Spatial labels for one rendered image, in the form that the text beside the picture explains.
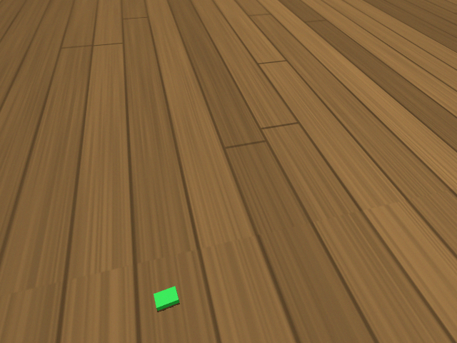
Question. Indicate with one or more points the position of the small box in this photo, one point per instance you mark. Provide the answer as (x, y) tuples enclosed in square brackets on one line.
[(166, 298)]

